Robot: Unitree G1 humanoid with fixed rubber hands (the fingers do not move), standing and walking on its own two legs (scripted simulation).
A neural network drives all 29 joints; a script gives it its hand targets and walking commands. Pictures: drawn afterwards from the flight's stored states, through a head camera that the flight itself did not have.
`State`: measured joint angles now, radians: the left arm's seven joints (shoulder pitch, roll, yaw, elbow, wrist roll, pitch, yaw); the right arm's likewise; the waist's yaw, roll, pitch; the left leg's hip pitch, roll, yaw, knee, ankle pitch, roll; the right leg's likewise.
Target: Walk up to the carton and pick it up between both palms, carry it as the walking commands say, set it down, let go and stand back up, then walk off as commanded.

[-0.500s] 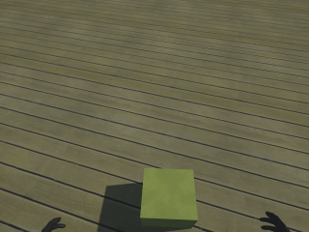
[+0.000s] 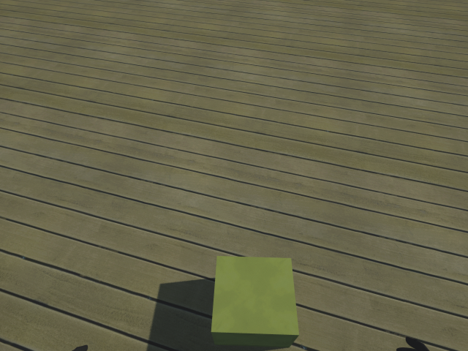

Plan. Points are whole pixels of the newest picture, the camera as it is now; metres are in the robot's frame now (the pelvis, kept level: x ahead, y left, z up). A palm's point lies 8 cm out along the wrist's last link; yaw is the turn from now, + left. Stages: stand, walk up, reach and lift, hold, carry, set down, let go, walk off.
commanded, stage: walk up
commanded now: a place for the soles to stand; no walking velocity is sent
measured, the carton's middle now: (252, 301) +0.40 -0.04 -0.67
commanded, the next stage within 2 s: reach and lift in 0.02 s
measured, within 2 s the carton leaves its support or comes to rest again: neither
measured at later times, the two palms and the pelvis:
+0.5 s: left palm (113, 318) +0.20 +0.26 -0.13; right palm (399, 322) +0.21 -0.30 -0.13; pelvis +0.00 -0.02 -0.05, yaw +4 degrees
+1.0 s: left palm (147, 270) +0.32 +0.23 -0.18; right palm (362, 280) +0.31 -0.27 -0.18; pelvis -0.08 -0.05 -0.11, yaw +5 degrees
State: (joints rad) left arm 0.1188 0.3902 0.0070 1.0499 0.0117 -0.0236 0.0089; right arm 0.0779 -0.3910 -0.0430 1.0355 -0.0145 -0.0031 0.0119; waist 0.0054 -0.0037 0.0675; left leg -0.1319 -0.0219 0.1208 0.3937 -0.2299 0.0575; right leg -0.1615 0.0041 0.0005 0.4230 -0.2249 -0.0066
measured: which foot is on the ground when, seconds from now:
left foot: down 0.00-1.00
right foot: down 0.00-1.00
